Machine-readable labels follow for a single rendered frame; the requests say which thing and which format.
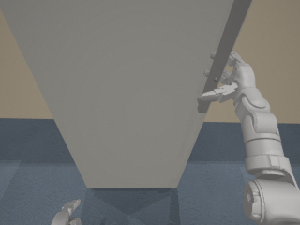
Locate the robot left hand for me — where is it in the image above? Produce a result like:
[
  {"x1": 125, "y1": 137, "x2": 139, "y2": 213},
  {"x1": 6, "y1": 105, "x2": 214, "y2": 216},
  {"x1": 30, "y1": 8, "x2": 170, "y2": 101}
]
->
[{"x1": 51, "y1": 199, "x2": 82, "y2": 225}]

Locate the handle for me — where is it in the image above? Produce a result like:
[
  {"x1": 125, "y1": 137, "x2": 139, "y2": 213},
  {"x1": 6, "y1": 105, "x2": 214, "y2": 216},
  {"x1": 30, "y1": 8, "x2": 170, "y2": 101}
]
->
[{"x1": 197, "y1": 0, "x2": 252, "y2": 113}]

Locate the right robot upper arm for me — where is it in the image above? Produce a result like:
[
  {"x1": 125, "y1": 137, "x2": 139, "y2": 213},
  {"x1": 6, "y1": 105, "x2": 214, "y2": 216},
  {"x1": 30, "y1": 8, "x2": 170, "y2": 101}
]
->
[{"x1": 243, "y1": 179, "x2": 300, "y2": 225}]

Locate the fridge door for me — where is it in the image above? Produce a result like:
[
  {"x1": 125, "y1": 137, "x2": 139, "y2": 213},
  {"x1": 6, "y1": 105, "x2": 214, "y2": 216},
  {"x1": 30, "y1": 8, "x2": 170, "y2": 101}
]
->
[{"x1": 0, "y1": 0, "x2": 253, "y2": 188}]

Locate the robot right forearm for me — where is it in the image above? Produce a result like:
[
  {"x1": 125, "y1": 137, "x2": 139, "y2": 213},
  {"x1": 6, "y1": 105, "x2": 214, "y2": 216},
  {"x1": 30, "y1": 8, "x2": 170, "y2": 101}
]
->
[{"x1": 233, "y1": 87, "x2": 300, "y2": 194}]

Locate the robot right hand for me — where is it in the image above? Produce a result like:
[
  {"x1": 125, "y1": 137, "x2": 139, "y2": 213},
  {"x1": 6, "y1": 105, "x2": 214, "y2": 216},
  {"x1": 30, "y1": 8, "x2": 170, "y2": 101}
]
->
[{"x1": 200, "y1": 51, "x2": 256, "y2": 103}]

